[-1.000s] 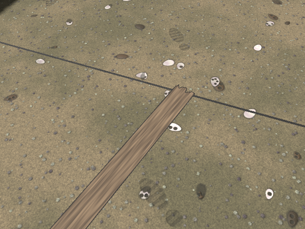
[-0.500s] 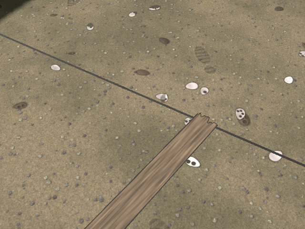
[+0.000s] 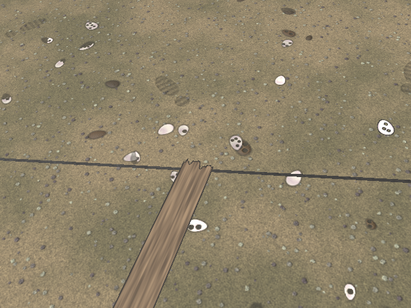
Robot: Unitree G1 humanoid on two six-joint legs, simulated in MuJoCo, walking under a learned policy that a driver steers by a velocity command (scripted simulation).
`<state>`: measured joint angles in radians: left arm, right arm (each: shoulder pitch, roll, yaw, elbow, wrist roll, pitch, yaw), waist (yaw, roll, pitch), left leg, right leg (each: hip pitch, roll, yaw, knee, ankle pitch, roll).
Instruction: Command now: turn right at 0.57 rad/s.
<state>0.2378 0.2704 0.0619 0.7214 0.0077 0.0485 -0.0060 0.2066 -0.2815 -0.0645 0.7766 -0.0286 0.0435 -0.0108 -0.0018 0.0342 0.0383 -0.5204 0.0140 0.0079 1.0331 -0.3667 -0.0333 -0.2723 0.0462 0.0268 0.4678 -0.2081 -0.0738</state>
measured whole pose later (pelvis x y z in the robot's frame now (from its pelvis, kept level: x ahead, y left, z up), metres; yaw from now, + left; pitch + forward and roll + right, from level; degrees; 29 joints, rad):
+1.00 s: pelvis +0.06 -0.03 +0.00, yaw -24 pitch +0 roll +0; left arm 0.43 0.24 0.02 0.86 0.01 -0.05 -0.01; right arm 0.22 -0.30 -0.06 0.78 -0.04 0.00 0.06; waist 0.02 0.05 0.01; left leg -0.62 0.08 0.04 0.91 -0.17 0.00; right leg 0.08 0.07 0.03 0.18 -0.27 -0.07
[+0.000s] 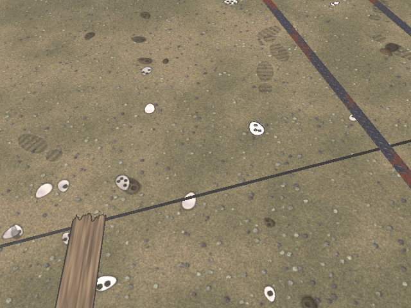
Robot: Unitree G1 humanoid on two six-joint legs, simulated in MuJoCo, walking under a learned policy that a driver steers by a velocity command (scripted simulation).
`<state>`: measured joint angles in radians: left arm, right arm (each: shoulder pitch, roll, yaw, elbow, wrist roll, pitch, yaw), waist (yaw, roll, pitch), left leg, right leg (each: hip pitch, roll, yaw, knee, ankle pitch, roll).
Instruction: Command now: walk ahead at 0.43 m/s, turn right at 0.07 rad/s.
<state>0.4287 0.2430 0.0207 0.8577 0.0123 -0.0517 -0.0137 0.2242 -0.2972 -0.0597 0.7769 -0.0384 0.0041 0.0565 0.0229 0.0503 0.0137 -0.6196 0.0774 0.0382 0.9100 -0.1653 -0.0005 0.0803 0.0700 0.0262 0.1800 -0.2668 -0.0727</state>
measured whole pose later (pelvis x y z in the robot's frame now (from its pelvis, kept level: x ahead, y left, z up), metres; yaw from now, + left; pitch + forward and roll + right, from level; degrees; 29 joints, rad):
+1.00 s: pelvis +0.56 +0.00 +0.00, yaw +5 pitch -1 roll -1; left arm 0.33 0.23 0.04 0.97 0.02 -0.10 0.00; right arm 0.25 -0.25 -0.05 0.93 -0.03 -0.02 0.03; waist 0.00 0.04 0.05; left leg -0.59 0.08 -0.03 1.08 -0.19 0.06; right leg -0.09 0.06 -0.16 0.28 -0.19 -0.09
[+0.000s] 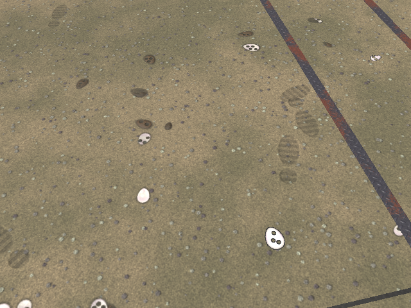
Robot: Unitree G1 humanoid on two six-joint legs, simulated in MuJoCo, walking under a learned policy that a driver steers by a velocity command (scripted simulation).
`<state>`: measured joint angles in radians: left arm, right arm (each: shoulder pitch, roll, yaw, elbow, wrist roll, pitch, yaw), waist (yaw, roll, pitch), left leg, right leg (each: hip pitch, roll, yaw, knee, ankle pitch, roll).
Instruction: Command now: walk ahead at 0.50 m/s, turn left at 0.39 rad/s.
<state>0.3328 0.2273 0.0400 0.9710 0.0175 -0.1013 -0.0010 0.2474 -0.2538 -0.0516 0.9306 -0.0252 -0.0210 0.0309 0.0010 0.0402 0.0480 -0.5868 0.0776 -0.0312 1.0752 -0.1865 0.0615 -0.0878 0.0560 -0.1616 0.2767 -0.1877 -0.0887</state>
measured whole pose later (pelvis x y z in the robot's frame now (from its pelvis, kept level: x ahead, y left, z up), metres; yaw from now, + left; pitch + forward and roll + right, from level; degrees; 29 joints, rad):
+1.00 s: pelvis +0.55 +0.11 -0.01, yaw +35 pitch +1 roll -1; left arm 0.20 0.26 0.04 0.78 0.03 -0.07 0.01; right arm 0.30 -0.31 -0.07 0.83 -0.03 -0.02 0.02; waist -0.03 0.05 0.04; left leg -0.43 -0.03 -0.04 1.15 -0.34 0.07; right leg -0.26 0.01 -0.09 0.43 -0.18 -0.04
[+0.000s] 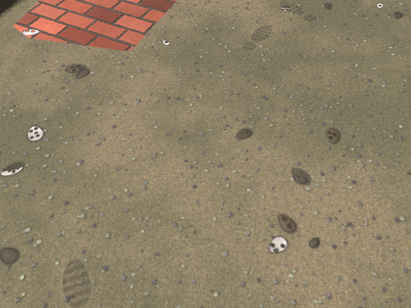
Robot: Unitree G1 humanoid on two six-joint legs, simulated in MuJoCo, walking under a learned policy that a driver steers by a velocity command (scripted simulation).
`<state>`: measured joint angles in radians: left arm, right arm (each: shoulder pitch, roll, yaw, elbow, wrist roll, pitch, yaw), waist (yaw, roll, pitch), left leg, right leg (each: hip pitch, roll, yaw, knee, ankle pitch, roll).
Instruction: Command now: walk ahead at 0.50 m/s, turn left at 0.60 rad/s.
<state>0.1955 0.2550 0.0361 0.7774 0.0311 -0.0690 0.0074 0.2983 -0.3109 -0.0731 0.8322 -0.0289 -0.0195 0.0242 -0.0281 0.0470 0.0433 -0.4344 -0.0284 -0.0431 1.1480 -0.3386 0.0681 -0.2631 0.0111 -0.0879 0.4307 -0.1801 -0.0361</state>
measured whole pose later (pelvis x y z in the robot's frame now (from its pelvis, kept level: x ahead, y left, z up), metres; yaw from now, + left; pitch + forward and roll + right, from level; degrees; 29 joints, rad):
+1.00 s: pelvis +0.53 +0.05 -0.01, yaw -7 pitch +0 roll +0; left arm 0.19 0.27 0.07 0.82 0.01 -0.02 -0.02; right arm 0.28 -0.23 -0.03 0.89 -0.02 -0.08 0.00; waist -0.01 0.01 0.06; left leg -0.33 0.03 0.03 1.26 -0.36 0.02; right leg -0.36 0.11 -0.07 0.54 -0.20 -0.13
